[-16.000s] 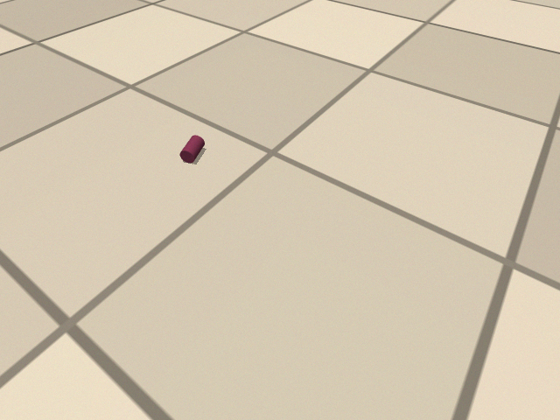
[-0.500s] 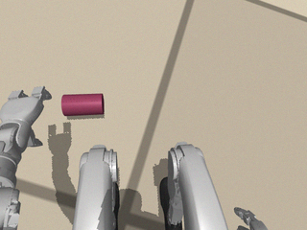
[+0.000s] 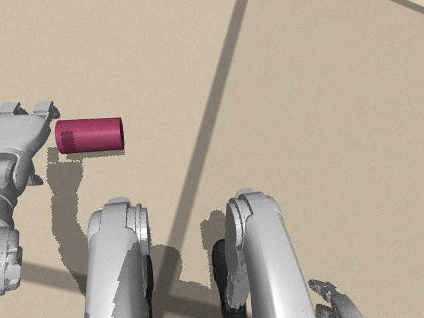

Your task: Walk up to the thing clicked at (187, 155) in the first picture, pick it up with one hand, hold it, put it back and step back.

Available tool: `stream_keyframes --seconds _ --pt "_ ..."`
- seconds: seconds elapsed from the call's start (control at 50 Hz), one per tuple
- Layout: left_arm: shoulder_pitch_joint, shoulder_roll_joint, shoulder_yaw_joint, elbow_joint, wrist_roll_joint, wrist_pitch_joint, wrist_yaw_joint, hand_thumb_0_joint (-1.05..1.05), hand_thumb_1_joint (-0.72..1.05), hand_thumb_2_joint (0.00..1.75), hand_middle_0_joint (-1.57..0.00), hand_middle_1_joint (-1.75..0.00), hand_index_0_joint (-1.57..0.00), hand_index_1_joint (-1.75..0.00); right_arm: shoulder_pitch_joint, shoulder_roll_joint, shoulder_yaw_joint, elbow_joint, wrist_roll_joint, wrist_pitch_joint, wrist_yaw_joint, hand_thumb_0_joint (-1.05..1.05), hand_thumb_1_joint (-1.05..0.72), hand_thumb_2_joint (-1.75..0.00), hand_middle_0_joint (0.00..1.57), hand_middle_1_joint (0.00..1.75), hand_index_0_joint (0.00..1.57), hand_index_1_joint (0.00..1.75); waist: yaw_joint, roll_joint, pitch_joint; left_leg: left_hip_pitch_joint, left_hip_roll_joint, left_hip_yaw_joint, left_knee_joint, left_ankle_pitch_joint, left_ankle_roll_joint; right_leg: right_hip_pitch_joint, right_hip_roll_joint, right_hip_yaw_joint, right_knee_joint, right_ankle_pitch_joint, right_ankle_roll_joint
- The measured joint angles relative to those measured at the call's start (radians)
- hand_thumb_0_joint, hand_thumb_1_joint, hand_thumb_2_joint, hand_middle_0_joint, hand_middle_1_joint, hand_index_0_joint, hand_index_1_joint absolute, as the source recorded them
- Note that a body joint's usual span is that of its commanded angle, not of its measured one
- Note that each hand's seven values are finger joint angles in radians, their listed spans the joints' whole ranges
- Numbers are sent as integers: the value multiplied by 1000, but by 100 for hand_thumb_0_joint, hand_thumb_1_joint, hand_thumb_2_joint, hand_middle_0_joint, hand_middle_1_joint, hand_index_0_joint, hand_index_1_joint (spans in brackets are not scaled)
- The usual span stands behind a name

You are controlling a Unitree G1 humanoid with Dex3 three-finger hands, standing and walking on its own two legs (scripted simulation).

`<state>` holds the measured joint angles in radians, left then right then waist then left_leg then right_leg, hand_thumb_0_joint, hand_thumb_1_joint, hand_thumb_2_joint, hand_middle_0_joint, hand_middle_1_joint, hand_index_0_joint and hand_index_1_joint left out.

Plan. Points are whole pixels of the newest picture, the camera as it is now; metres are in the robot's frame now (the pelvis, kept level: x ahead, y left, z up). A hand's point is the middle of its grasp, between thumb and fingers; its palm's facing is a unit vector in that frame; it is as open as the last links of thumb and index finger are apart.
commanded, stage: rise first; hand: left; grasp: from above
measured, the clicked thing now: (92, 135) +0.51 +0.25 -0.31
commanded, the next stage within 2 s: none
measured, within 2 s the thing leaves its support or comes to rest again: neither
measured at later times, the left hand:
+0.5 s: hand (45, 147) +0.44 +0.30 -0.19, palm faces -0.46 -0.07 -0.88, open 14.1 cm
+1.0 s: hand (53, 141) +0.45 +0.29 -0.20, palm faces -0.46 -0.06 -0.89, open 14.1 cm
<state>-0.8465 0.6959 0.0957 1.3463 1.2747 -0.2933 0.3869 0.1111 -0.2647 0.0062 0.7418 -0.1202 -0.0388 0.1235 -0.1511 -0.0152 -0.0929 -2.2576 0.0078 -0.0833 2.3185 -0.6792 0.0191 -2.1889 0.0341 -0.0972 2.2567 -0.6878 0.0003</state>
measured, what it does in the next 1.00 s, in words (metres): stands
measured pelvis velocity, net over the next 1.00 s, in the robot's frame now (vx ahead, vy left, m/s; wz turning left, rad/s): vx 0.00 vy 0.00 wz -0.03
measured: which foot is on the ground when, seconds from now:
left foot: down 0.00-1.00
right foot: down 0.00-1.00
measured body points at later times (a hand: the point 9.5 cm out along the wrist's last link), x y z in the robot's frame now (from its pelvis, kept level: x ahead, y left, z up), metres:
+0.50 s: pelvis +0.01 +0.00 -0.01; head +0.25 +0.07 +0.36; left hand +0.46 +0.30 -0.14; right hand +0.07 -0.27 -0.12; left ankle +0.08 +0.12 -0.32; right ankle +0.09 -0.11 -0.32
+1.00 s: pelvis +0.00 +0.00 -0.02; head +0.25 +0.07 +0.35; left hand +0.47 +0.29 -0.15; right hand +0.06 -0.27 -0.13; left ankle +0.08 +0.12 -0.32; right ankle +0.09 -0.11 -0.32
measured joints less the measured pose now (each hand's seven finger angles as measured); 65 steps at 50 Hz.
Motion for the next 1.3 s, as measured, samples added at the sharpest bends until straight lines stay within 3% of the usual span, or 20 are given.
stream_keyframes --seconds 0.12,0.42,0.76,1.3 --pt "-24 9 5 39 0 21 22 0 -51 100 -10 -99 -10 -99 4 4 9 10 -9 -4 -1 1 -91 -90 20 30 20 30 -11 -2 6 -15 4 -5 19 -8 -3 -18 4 -5 17 -3 -3" --pt "-28 20 13 37 -14 46 14 0 -51 100 -9 -102 -9 -101 24 6 28 12 -14 -3 3 1 -91 -90 20 30 20 30 -36 -7 23 -25 9 -16 41 -23 0 -24 11 -14 27 -10 1" --pt "-58 29 -16 65 -14 59 25 0 -53 101 -9 -101 -9 -101 26 -5 45 2 -13 -10 8 1 -91 -90 20 30 20 30 -50 -7 26 -46 5 -17 59 -20 2 -41 8 -16 43 -10 4" --pt "-110 71 -16 125 -8 64 23 0 -54 102 -9 -102 -8 -102 38 -9 87 -2 -24 -14 10 1 -91 -90 20 30 20 30 -86 -13 48 -73 5 -31 95 -13 1 -63 11 -30 69 2 4"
